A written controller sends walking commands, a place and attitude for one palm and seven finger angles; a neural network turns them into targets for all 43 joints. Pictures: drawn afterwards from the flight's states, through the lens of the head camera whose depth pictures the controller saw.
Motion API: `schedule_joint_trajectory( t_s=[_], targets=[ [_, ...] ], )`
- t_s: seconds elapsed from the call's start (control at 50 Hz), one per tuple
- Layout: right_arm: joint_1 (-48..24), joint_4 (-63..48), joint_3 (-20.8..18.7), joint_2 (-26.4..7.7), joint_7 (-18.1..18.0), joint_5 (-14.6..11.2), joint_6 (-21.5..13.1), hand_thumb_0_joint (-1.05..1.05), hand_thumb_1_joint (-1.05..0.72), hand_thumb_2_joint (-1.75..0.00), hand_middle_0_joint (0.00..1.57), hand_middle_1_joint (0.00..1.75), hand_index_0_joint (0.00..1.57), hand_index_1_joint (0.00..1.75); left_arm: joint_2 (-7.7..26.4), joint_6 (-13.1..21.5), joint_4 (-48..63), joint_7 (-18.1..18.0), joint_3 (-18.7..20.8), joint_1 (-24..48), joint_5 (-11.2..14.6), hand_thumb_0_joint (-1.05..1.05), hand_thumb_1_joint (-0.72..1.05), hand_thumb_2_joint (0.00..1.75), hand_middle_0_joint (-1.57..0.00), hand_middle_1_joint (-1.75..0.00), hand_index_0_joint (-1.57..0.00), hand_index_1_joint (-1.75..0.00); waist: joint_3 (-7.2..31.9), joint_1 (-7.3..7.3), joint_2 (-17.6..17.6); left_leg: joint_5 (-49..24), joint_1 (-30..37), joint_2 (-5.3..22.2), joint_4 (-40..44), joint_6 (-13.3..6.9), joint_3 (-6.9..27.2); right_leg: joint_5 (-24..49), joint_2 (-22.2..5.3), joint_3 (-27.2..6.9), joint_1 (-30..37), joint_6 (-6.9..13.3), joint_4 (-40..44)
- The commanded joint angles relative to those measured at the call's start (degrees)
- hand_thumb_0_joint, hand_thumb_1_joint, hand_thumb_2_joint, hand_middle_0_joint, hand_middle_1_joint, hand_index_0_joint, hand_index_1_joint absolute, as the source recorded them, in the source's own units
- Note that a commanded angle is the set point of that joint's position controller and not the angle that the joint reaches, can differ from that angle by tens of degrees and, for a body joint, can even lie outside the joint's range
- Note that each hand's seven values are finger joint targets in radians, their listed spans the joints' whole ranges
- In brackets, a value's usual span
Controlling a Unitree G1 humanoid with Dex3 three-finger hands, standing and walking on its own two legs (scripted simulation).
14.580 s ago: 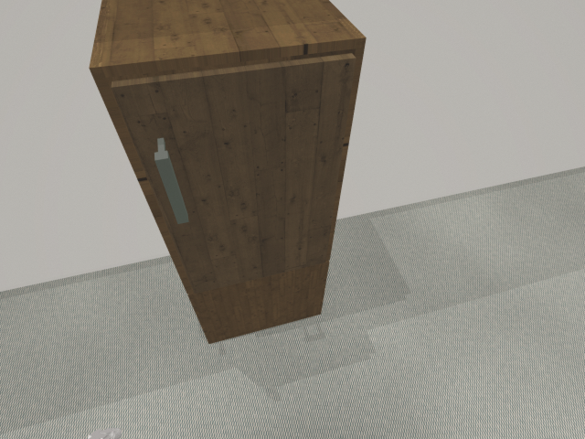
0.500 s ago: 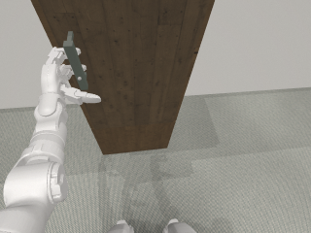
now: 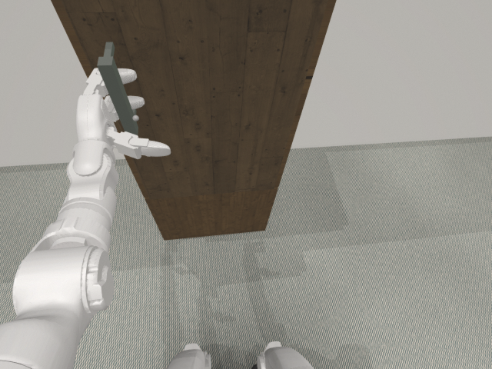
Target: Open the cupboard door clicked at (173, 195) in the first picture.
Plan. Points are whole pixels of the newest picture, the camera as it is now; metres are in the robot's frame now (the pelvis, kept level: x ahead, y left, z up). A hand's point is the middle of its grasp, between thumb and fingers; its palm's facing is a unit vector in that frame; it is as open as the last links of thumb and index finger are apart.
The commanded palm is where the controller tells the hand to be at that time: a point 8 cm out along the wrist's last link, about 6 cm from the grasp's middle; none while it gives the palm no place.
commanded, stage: slide the fingers in behind the handle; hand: left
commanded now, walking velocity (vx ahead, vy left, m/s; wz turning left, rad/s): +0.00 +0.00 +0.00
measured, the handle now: (121, 92) +0.56 +0.18 +0.10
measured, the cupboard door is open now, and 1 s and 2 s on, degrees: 0 0 44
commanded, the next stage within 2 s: close the thumb around the handle in 0.16 s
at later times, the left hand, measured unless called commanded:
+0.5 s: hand (137, 115) +0.51 +0.15 +0.09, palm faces +0.07 -1.00 +0.00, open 12.4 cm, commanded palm +0.48 +0.20 +0.09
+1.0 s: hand (136, 115) +0.51 +0.15 +0.09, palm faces +0.05 -1.00 +0.01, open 5.5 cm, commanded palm +0.48 +0.20 +0.09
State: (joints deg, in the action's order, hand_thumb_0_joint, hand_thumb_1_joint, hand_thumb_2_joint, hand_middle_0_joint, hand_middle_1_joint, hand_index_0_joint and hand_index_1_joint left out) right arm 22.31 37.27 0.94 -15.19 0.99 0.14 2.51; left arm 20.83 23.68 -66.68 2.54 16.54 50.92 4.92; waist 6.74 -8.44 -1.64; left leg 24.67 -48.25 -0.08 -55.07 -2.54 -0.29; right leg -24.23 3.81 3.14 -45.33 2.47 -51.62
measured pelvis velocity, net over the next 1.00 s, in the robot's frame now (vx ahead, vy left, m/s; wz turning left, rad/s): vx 0.01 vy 0.00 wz -0.01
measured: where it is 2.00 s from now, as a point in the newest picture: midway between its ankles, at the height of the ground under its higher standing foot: outside the picture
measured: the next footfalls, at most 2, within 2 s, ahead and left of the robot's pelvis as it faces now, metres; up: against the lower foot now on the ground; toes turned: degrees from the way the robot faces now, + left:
none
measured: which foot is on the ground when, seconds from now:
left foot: down 0.00-1.00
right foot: down 0.00-1.00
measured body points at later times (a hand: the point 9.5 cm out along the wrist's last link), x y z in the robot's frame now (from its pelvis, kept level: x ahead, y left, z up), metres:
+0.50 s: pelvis +0.01 +0.00 +0.00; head +0.11 +0.01 +0.44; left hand +0.50 +0.20 +0.09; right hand +0.02 -0.27 -0.11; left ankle +0.01 +0.09 -0.68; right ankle +0.00 -0.10 -0.68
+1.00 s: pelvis +0.01 +0.00 +0.00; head +0.11 +0.02 +0.44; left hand +0.50 +0.21 +0.09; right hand +0.03 -0.26 -0.11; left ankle +0.01 +0.09 -0.68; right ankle +0.00 -0.10 -0.68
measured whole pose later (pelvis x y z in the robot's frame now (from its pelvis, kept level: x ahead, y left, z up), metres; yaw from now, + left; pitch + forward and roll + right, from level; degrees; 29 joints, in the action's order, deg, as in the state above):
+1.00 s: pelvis +0.01 +0.00 +0.00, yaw -1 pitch +19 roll -3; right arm 22.5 36.8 0.7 -15.0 0.8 0.0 3.5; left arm 20.4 23.1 -64.6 4.2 17.3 48.8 5.7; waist 7.4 -8.3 -1.9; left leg 25.6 -47.3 0.1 -54.4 -2.7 -0.7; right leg -24.7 4.1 2.5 -44.4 2.2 -50.6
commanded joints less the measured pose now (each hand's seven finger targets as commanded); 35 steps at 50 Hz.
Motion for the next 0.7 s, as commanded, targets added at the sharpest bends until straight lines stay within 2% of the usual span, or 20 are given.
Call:
schedule_joint_trajectory(
  t_s=[0.0, 0.04, 0.06, 0.08, 0.12, 0.14, 0.16, 0.18, 0.2, 0.22, 0.24, 0.3, 0.34, 0.42, 0.44, 0.52, 0.58, 0.62, 0.64, 0.68],
  targets=[
    [7.9, -3.7, -3.1, -9.4, -0.6, 0.2, -1.3, 0.0, -0.9, -0.9, 0.2, 0.3, 0.2, 0.3, 10.5, 4.3, 12.8, 1.0, 0.3, 29.1, 0.8, 0.0, -0.5, 0.3, -0.3, -1.2, -0.3, -1.2, 23.3, -1.74, -3.7, -16.9, 18.8, 0.0, 5.3, 0.7, 3.6, 16.8, -0.3, -2.6, 6.8, -1.1, 6.3],
    [7.9, -3.6, -3.2, -9.5, -0.6, 0.1, -1.3, 0.0, -0.9, -0.9, 0.2, 0.3, 0.2, 0.3, 11.2, 4.5, 12.6, 1.1, 0.7, 28.0, 0.6, 0.0, -0.5, 0.3, -0.3, -1.2, -0.3, -1.2, 24.3, -1.38, -3.8, -18.1, 19.6, 0.1, 5.2, 0.8, 3.6, 17.5, -0.3, -2.6, 6.8, -1.1, 6.2],
    [7.8, -3.7, -3.2, -9.4, -0.5, 0.2, -1.4, 0.0, -0.9, -0.9, 0.2, 0.3, 0.2, 0.3, 10.3, 4.6, 13.3, 1.1, 0.0, 28.4, 0.6, 0.0, -0.5, 0.3, -0.3, -1.2, -0.3, -1.2, 24.9, -1.59, -4.9, -18.5, 20.5, 0.2, 5.1, 0.9, 3.6, 17.5, -0.3, -2.5, 6.2, -1.2, 6.2],
    [8.0, -3.6, -3.2, -9.4, -0.4, 0.2, -1.4, 0.0, -0.9, -0.9, 0.2, 0.3, 0.2, 0.3, 10.5, 4.7, 13.4, 1.1, 0.3, 27.9, 0.7, 0.0, -0.5, 0.3, -0.3, -1.2, -0.3, -1.2, 25.0, -1.22, -4.7, -19.1, 20.5, 0.2, 5.0, 0.9, 3.6, 18.0, -0.2, -2.5, 6.6, -1.1, 6.1],
    [8.3, -3.5, -3.2, -9.5, -0.4, 0.1, -1.3, 0.0, -0.9, -0.9, 0.2, 0.3, 0.2, 0.3, 10.1, 4.2, 11.6, 1.3, 0.1, 26.5, 0.8, 0.0, -0.5, 0.3, -0.3, -1.2, -0.3, -1.2, 24.1, -1.78, -2.9, -18.9, 19.3, 0.2, 4.8, 0.6, 3.3, 18.4, -0.2, -2.5, 6.7, -1.3, 6.3],
    [8.5, -3.4, -3.2, -9.8, -0.5, 0.2, -1.1, 0.0, -0.9, -0.9, 0.2, 0.3, 0.2, 0.3, 13.1, 3.9, 11.4, 1.2, 2.3, 26.4, 0.6, 0.0, -0.5, 0.3, -0.3, -1.2, -0.3, -1.2, 23.7, -1.16, -2.7, -18.3, 17.8, 0.1, 4.9, 0.6, 3.2, 18.7, -0.2, -2.9, 8.1, -1.3, 6.3],
    [8.5, -3.7, -3.2, -9.6, -0.5, 0.1, -1.0, 0.0, -0.9, -0.9, 0.2, 0.3, 0.2, 0.3, 11.8, 3.7, 12.1, 1.4, 0.9, 27.5, 0.6, 0.0, -0.5, 0.3, -0.3, -1.2, -0.3, -1.2, 24.1, -1.92, -2.3, -18.0, 17.4, 0.0, 5.0, 0.4, 2.9, 19.2, -0.3, -3.1, 8.8, -1.5, 6.5],
    [8.7, -3.6, -3.3, -9.7, -0.6, 0.0, -0.9, 0.0, -0.9, -0.9, 0.2, 0.3, 0.2, 0.3, 13.4, 3.7, 12.4, 1.4, 2.0, 27.5, 0.5, 0.0, -0.5, 0.3, -0.3, -1.2, -0.3, -1.2, 24.4, -1.35, -2.1, -18.2, 17.2, -0.1, 5.1, 0.4, 2.9, 19.7, -0.3, -3.2, 9.7, -1.4, 6.5],
    [8.7, -3.9, -3.4, -9.6, -0.5, 0.1, -1.0, 0.0, -0.9, -0.9, 0.2, 0.3, 0.2, 0.3, 11.9, 4.0, 13.7, 1.6, 1.0, 27.7, 0.7, 0.0, -0.5, 0.3, -0.3, -1.2, -0.3, -1.2, 25.3, -1.47, -3.7, -19.9, 18.9, -0.1, 5.0, 0.4, 3.0, 20.8, -0.3, -3.1, 9.4, -1.3, 6.2],
    [8.6, -3.8, -3.4, -9.5, -0.5, 0.0, -0.9, 0.0, -0.9, -0.9, 0.2, 0.3, 0.2, 0.3, 12.5, 4.2, 14.2, 1.6, 1.9, 26.8, 0.6, 0.0, -0.5, 0.3, -0.3, -1.2, -0.3, -1.2, 26.5, -0.66, -5.0, -21.4, 20.4, 0.1, 4.9, 0.7, 3.1, 21.5, -0.2, -2.8, 8.9, -1.2, 5.8],
    [8.4, -3.9, -3.4, -9.3, -0.4, 0.1, -0.9, 0.0, -0.9, -0.9, 0.2, 0.3, 0.2, 0.3, 11.2, 4.2, 14.8, 1.7, 0.9, 26.2, 0.9, 0.0, -0.5, 0.3, -0.3, -1.2, -0.3, -1.2, 26.7, -0.67, -6.0, -22.5, 21.3, 0.1, 4.8, 0.9, 3.0, 21.8, -0.1, -2.7, 8.5, -1.1, 5.8],
    [8.8, -3.7, -3.5, -9.2, -0.3, 0.2, -0.8, 0.0, -0.9, -0.9, 0.2, 0.3, 0.2, 0.3, 10.4, 4.4, 14.5, 1.7, 0.9, 25.8, 1.6, 0.0, -0.33, 0.37, -0.31, -1.22, -0.31, -1.22, 25.3, -1.26, -3.3, -23.0, 20.8, 0.2, 4.7, 0.7, 3.1, 22.5, 0.0, -2.5, 9.0, -1.3, 6.0],
    [8.6, -4.0, -3.6, -9.3, -0.3, 0.1, -0.6, 0.0, -0.9, -0.9, 0.2, 0.3, 0.2, 0.3, 11.6, 4.2, 15.1, 1.6, 2.1, 24.1, 1.4, 0.0, -0.22, 0.42, -0.32, -1.23, -0.32, -1.23, 26.1, -0.47, -3.1, -23.5, 20.2, 0.1, 4.7, 0.6, 2.7, 24.0, 0.0, -2.7, 10.3, -1.4, 5.9],
    [8.5, -4.1, -3.6, -9.2, -0.4, -0.1, -0.3, 0.0, -0.9, -0.9, 0.2, 0.3, 0.2, 0.3, 12.4, 4.0, 14.6, 1.8, 3.0, 22.6, 1.2, 0.0, 0.0, 0.52, -0.34, -1.25, -0.34, -1.25, 25.4, -0.21, -2.2, -23.9, 19.2, 0.0, 4.7, 0.4, 2.1, 25.9, -0.1, -3.1, 11.6, -1.5, 6.0],
    [8.4, -4.2, -3.4, -9.2, -0.4, -0.2, -0.2, 0.0, -0.9, -0.9, 0.2, 0.3, 0.2, 0.3, 12.4, 3.5, 13.6, 2.0, 2.5, 22.3, 1.2, 0.0, 0.06, 0.54, -0.34, -1.26, -0.34, -1.26, 23.9, -0.51, -1.6, -23.1, 18.2, -0.1, 4.9, 0.4, 2.2, 25.5, -0.1, -3.2, 11.7, -1.6, 6.3],
    [8.1, -4.4, -3.3, -9.0, -0.5, -0.4, -0.1, 0.0, -0.9, -0.9, 0.2, 0.3, 0.2, 0.3, 11.2, 3.6, 14.0, 2.3, 1.4, 22.4, 1.2, 0.0, 0.28, 0.64, -0.36, -1.28, -0.36, -1.28, 23.5, -0.38, -3.3, -23.7, 19.6, 0.0, 5.1, 0.6, 2.4, 24.8, -0.1, -3.0, 10.4, -1.4, 6.2],
    [8.1, -4.3, -3.3, -9.1, -0.5, -0.2, -0.2, 0.0, -0.9, -0.9, 0.2, 0.3, 0.2, 0.3, 11.2, 3.2, 13.3, 2.2, 1.7, 23.3, 1.4, 0.0, 0.45, 0.71, -0.37, -1.3, -0.37, -1.3, 22.4, -0.88, -2.6, -22.1, 19.0, 0.1, 5.1, 0.6, 2.4, 23.2, -0.1, -2.9, 9.5, -1.5, 6.6],
    [8.3, -4.2, -3.4, -9.2, -0.7, -0.2, -0.2, 0.0, -0.9, -0.9, 0.2, 0.3, 0.2, 0.3, 12.9, 3.5, 13.6, 2.0, 3.1, 24.4, 1.3, 0.0, 0.56, 0.76, -0.38, -1.31, -0.38, -1.31, 23.8, -0.86, -1.6, -22.1, 18.9, 0.0, 5.0, 0.4, 2.5, 23.7, -0.2, -3.1, 10.4, -1.6, 6.4],
    [8.3, -4.5, -3.4, -9.2, -0.6, -0.1, -0.2, 0.0, -0.9, -0.9, 0.2, 0.3, 0.2, 0.3, 13.6, 3.7, 15.0, 2.0, 3.7, 24.3, 1.4, 0.0, 0.62, 0.78, -0.38, -1.32, -0.38, -1.32, 25.4, -0.14, -3.1, -23.3, 19.4, 0.0, 5.0, 0.6, 2.5, 24.7, -0.2, -3.1, 11.4, -1.4, 5.9],
    [7.8, -4.6, -3.4, -8.9, -0.7, -0.1, -0.3, 0.0, -0.9, -0.9, 0.2, 0.3, 0.2, 0.3, 12.8, 4.2, 15.8, 2.2, 2.9, 24.2, 1.2, 0.0, 0.73, 0.83, -0.39, -1.33, -0.39, -1.33, 26.5, -0.21, -4.2, -24.7, 20.6, 0.0, 4.5, 0.7, 2.4, 25.7, -0.3, -3.2, 11.2, -1.4, 5.9]
  ],
)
